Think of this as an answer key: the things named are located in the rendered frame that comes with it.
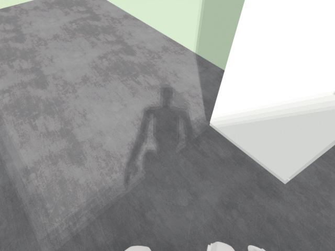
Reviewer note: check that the fridge door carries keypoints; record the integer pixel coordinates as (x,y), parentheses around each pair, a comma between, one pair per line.
(277,95)

